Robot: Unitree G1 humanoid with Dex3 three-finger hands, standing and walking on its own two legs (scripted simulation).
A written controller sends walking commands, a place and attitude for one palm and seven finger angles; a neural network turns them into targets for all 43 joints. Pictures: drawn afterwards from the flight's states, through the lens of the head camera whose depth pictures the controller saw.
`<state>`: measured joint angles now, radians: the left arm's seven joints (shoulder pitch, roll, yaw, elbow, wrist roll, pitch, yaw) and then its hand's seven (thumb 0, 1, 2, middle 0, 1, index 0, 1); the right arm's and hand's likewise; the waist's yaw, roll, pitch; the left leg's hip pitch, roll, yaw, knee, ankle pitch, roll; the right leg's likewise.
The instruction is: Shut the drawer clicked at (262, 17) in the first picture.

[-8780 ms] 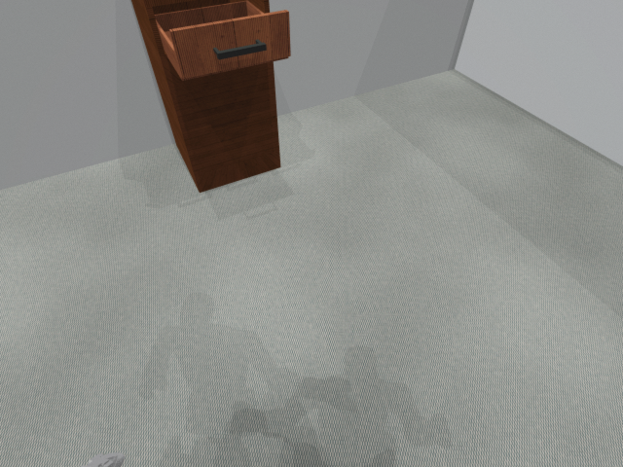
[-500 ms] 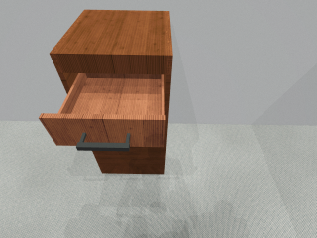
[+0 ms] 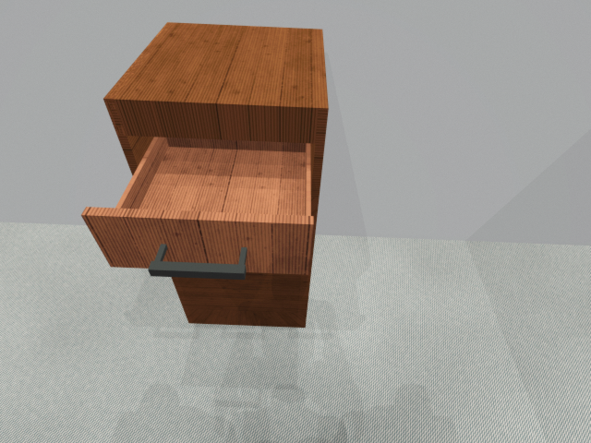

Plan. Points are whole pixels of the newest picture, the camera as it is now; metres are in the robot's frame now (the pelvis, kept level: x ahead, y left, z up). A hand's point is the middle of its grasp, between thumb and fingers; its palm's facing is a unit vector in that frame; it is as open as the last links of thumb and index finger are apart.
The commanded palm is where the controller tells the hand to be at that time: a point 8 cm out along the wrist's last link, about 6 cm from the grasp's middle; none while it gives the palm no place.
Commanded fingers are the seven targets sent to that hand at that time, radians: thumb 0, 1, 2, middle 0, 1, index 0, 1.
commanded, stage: shuffle to correct the standing spot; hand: left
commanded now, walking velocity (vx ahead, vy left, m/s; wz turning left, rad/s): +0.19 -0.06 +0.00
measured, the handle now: (200, 261) +0.41 +0.19 -0.03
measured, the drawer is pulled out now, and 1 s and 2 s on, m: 0.23 0.23 0.23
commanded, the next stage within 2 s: come to a stop and stand still in 0.04 s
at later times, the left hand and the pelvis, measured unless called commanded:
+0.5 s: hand out of the picture +0.02 +0.14 -0.18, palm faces +0.04 -0.98 -0.17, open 7.3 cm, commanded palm none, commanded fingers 0.00 0.90 0.90 -0.20 -0.30 -0.20 -0.30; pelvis +0.03 -0.01 +0.00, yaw -1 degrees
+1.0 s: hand out of the picture +0.06 +0.19 -0.16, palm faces -0.04 -0.97 -0.25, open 7.4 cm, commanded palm none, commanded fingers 0.00 0.90 0.90 -0.20 -0.30 -0.20 -0.30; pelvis -0.01 +0.00 +0.00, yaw -1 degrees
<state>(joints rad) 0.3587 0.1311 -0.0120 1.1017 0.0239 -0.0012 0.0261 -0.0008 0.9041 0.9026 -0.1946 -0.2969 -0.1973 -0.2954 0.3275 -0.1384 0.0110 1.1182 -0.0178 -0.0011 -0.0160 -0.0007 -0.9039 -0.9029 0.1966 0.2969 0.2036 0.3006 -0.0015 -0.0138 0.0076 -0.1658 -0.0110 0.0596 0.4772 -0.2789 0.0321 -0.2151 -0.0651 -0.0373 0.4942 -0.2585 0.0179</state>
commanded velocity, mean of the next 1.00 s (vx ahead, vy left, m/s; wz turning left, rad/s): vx -0.01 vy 0.00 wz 0.00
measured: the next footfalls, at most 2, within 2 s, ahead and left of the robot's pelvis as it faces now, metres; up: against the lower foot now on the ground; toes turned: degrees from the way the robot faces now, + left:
none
